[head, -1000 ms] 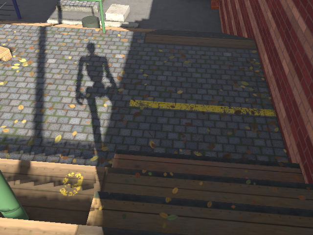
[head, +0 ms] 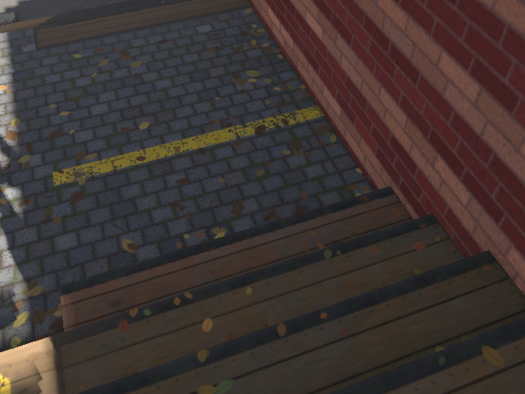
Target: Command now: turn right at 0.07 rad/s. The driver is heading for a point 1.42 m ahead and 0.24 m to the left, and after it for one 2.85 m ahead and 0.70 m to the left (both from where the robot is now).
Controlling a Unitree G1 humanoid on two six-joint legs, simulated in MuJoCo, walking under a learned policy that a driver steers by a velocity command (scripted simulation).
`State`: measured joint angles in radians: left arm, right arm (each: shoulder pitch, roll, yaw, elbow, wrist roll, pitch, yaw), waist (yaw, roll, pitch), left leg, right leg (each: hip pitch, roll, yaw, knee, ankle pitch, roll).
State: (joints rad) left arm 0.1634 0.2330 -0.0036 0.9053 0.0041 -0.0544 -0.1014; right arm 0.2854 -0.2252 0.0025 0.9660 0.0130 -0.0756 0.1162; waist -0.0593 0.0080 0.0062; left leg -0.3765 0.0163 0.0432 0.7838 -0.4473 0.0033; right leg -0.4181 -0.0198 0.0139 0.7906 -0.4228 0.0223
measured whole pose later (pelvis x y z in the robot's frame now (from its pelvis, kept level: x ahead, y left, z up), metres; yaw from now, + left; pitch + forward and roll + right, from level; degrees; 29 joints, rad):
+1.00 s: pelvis +0.21 +0.03 -0.12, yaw +1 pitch +0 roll -1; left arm 0.43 0.20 0.03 1.08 -0.02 -0.01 0.06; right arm 0.16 -0.16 -0.02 0.99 0.00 -0.05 0.03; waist 0.07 -0.04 0.06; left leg -0.32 -0.02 0.07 0.52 -0.21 0.08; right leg -0.48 0.03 0.03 1.76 -0.86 -0.04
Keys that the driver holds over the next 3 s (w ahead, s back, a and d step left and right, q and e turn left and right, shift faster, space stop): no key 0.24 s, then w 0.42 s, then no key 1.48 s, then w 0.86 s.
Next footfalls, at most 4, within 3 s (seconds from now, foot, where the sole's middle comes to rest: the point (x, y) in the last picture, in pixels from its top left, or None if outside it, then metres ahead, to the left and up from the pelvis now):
0.90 left None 0.30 0.11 -0.89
1.30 right None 0.33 -0.10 -0.89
2.86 left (230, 374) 0.63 0.10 -1.04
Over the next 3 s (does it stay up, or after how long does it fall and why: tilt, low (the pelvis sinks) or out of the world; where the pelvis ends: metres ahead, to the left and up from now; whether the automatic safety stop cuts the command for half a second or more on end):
stays up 0.60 0.04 -0.28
